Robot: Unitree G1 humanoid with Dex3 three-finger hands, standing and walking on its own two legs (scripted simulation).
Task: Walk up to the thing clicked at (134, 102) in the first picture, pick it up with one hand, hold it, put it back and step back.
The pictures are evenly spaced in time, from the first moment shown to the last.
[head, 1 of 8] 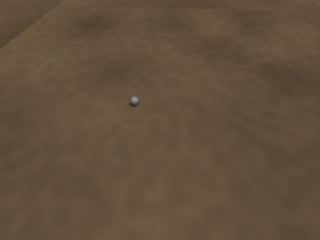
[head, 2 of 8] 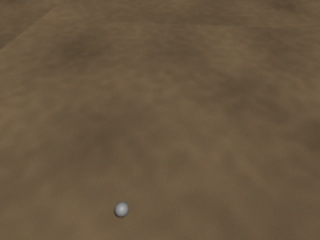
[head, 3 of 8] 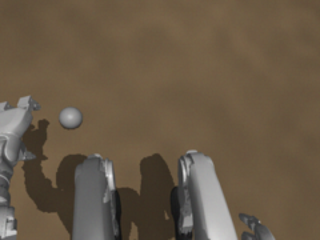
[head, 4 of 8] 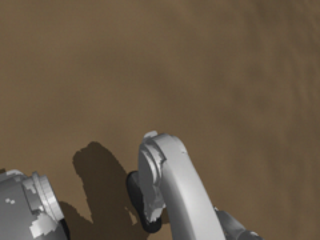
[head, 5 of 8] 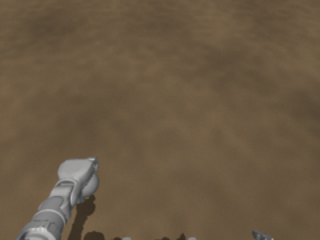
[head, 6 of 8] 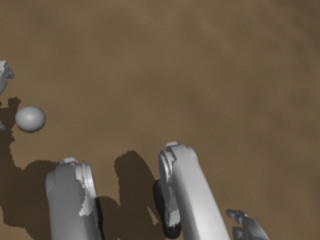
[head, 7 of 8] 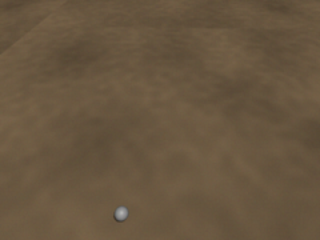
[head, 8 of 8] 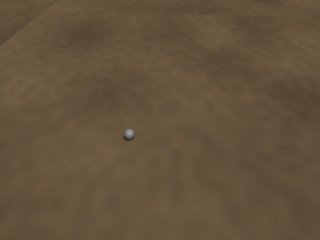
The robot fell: no
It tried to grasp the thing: yes
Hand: left
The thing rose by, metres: 0.66
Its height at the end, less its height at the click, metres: +0.00
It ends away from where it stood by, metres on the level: 0.00
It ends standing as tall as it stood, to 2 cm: yes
